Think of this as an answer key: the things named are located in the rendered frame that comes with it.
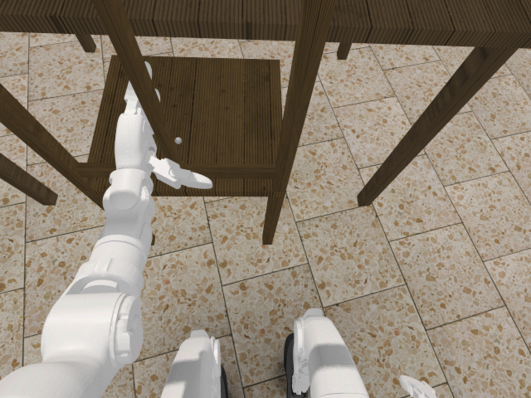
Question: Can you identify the right robot thigh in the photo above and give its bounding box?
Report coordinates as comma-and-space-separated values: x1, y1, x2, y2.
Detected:
294, 315, 369, 398

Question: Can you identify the table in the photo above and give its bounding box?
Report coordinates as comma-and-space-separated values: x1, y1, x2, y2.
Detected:
0, 0, 531, 206

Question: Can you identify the left robot forearm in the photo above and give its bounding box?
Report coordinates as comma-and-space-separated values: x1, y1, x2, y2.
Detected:
41, 168, 155, 360

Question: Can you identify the chair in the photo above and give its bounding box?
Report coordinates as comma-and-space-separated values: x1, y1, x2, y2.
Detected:
0, 0, 337, 245

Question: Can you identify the robot thigh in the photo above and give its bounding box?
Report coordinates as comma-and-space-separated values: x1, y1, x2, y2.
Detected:
161, 335, 222, 398
294, 315, 369, 398

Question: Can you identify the left robot thigh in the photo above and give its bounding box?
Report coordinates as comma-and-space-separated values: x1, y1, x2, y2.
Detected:
161, 335, 222, 398

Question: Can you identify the robot right hand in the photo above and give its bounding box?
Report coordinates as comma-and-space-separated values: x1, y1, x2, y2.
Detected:
399, 375, 437, 398

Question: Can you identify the robot left upper arm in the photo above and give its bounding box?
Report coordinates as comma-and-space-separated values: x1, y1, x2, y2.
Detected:
0, 292, 144, 398

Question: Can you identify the robot left hand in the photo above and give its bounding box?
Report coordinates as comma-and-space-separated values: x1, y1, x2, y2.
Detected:
114, 61, 212, 189

